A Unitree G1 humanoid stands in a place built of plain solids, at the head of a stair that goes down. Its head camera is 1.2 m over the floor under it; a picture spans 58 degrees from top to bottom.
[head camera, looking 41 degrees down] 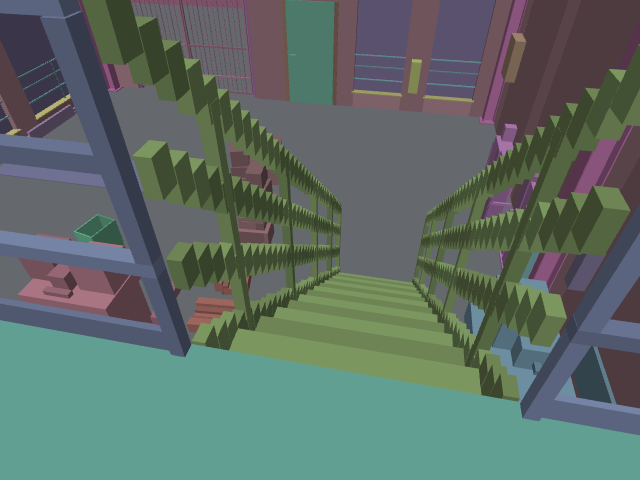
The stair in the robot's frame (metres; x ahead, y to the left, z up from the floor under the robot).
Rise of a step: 0.21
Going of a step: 0.24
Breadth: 1.03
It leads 11 degrees to the right of straight ahead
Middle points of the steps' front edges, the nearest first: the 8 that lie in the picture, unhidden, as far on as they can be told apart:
0.75 -0.08 0.00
0.99 -0.13 -0.21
1.23 -0.18 -0.42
1.46 -0.22 -0.63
1.69 -0.27 -0.84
1.93 -0.32 -1.05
2.16 -0.37 -1.26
2.40 -0.41 -1.47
